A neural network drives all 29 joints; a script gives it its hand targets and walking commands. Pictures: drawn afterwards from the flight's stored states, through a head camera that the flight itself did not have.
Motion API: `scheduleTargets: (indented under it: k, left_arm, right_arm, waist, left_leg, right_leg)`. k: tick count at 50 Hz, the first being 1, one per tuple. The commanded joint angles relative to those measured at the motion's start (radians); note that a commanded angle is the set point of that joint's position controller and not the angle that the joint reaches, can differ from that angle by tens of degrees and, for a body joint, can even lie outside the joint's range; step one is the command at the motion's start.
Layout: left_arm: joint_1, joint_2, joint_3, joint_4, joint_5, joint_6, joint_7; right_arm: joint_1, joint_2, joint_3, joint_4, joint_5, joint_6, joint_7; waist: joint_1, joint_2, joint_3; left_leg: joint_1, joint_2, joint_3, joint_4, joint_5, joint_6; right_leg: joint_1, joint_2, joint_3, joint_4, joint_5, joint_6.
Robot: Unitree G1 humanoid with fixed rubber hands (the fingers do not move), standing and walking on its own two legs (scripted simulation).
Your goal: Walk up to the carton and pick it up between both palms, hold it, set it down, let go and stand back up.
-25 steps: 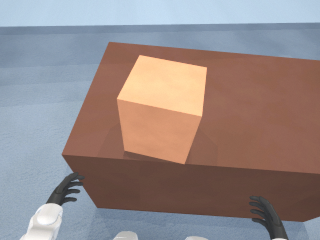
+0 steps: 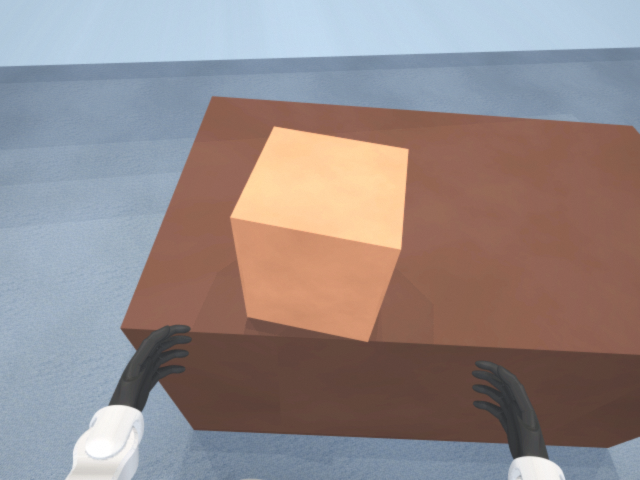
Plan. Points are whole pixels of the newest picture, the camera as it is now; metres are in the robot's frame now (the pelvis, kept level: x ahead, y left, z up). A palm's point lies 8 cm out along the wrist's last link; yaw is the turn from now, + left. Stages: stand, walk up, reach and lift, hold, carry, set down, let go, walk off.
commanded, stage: reach and lift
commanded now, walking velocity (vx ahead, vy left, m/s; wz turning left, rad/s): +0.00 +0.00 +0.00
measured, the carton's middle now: (322, 238) +0.46 +0.03 +0.00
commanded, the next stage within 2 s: none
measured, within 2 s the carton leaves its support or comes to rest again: neither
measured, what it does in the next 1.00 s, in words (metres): stands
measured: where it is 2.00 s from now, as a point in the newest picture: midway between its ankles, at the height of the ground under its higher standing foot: outside the picture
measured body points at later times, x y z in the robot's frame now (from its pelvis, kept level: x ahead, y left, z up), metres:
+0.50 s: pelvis +0.01 +0.00 +0.00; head +0.03 +0.03 +0.45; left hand +0.24 +0.25 +0.00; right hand +0.22 -0.19 +0.00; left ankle +0.07 +0.14 -0.74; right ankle +0.01 -0.11 -0.74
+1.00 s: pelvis +0.03 -0.01 +0.00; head +0.04 +0.02 +0.45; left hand +0.32 +0.22 +0.06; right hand +0.30 -0.19 +0.05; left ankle +0.07 +0.14 -0.74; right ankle +0.01 -0.11 -0.74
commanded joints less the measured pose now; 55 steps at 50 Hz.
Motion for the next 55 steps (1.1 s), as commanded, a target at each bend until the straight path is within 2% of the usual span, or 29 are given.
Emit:
scheduleTargets:
  k: [1,7,9,14,20,24,29,34,38,43,50,55]
  left_arm:
    - [-0.029,0.136,-0.007,-0.170,-0.135,-0.122,-0.015]
    - [0.017,0.125,-0.049,-0.220,-0.160,-0.189,-0.015]
    - [0.022,0.125,-0.055,-0.232,-0.168,-0.208,-0.015]
    - [-0.067,0.143,-0.063,-0.219,-0.200,-0.209,-0.013]
    - [-0.203,0.165,-0.078,-0.264,-0.240,-0.166,0.010]
    - [-0.272,0.169,-0.082,-0.293,-0.262,-0.120,0.024]
    - [-0.337,0.175,-0.069,-0.330,-0.262,-0.035,0.035]
    - [-0.383,0.181,-0.011,-0.359,-0.228,0.078,0.031]
    - [-0.396,0.183,0.048,-0.413,-0.187,0.173,0.019]
    - [-0.456,0.192,0.096,-0.494,-0.162,0.254,0.012]
    - [-0.601,0.212,0.136,-0.503,-0.155,0.330,0.014]
    - [-0.745,0.220,0.157,-0.429,-0.144,0.389,0.020]
  right_arm:
    - [0.060,0.051,0.055,-0.320,0.126,-0.076,-0.040]
    - [0.049,0.059,0.050,-0.356,0.129,-0.112,-0.046]
    - [0.048,0.058,0.056,-0.372,0.139,-0.121,-0.047]
    - [-0.040,0.051,0.057,-0.387,0.149,-0.080,-0.045]
    - [-0.158,0.034,0.026,-0.438,0.142,0.006,-0.046]
    - [-0.232,0.030,0.016,-0.490,0.136,0.068,-0.048]
    - [-0.304,0.005,-0.001,-0.536,0.143,0.147,-0.057]
    - [-0.338,-0.026,-0.004,-0.573,0.177,0.216,-0.077]
    - [-0.341,-0.057,-0.003,-0.605,0.205,0.258,-0.096]
    - [-0.403,-0.092,0.000,-0.663,0.221,0.301,-0.111]
    - [-0.526,-0.114,-0.009,-0.679,0.224,0.364,-0.128]
    - [-0.658,-0.133,-0.037,-0.622,0.220,0.415,-0.139]
  waist:
    - [0.017,0.070,-0.176]
    - [0.028,0.143,-0.228]
    - [0.031,0.145,-0.240]
    - [0.036,0.152,-0.235]
    - [0.016,0.176,-0.247]
    - [-0.004,0.179,-0.269]
    - [-0.020,0.200,-0.279]
    - [-0.021,0.191,-0.300]
    - [-0.019,0.188,-0.343]
    - [-0.024,0.177,-0.385]
    - [-0.030,0.162,-0.399]
    - [-0.041,0.159,-0.409]
  left_leg:
    - [0.421,-0.048,0.087,-0.044,0.003,0.019]
    - [0.308,-0.015,0.078,-0.092,0.077,0.004]
    - [0.298,-0.013,0.076,-0.091,0.098,0.003]
    - [0.256,-0.016,0.075,-0.107,0.011,0.009]
    - [0.218,-0.012,0.076,-0.125,-0.110,0.010]
    - [0.210,-0.013,0.080,-0.124,-0.146,0.013]
    - [0.190,-0.007,0.085,-0.128,-0.111,0.009]
    - [0.231,-0.008,0.088,-0.120,0.007,0.006]
    - [0.290,-0.016,0.091,-0.100,0.157,0.000]
    - [0.316,-0.025,0.092,-0.089,0.247,-0.005]
    - [0.279,-0.024,0.100,-0.101,0.202,0.003]
    - [0.251,-0.018,0.103,-0.115,0.150,0.012]
  right_leg:
    - [-0.196,-0.074,0.082,-0.274,-0.089,-0.041]
    - [-0.010,-0.005,0.061,-0.218,0.058,-0.008]
    - [0.008,0.003,0.062,-0.213,0.079,-0.004]
    - [-0.006,-0.003,0.074,-0.218,-0.001,-0.007]
    - [-0.043,-0.010,0.078,-0.216,-0.098,-0.023]
    - [-0.060,-0.018,0.080,-0.205,-0.108,-0.026]
    - [-0.017,-0.010,0.076,-0.183,-0.034,-0.010]
    - [0.026,-0.008,0.076,-0.178,0.099,0.012]
    - [0.077,-0.001,0.072,-0.175,0.254,0.031]
    - [0.112,0.000,0.067,-0.167,0.386,0.050]
    - [0.129,-0.006,0.067,-0.157,0.389,0.065]
    - [0.129,-0.008,0.068,-0.158,0.353,0.067]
